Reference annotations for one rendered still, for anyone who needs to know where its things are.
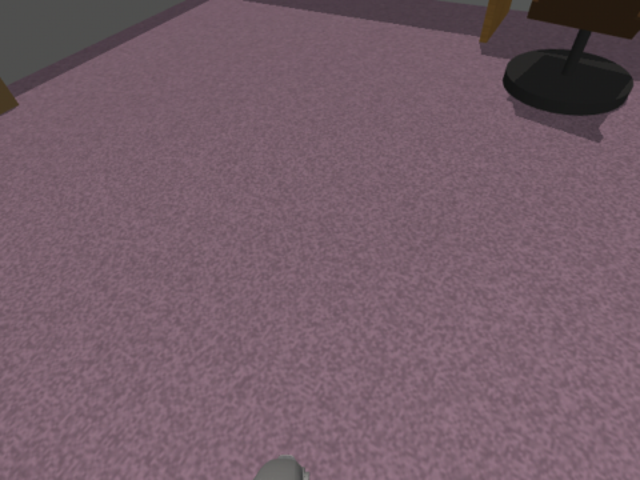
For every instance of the office chair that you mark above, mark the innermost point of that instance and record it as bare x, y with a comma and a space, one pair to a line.
572, 82

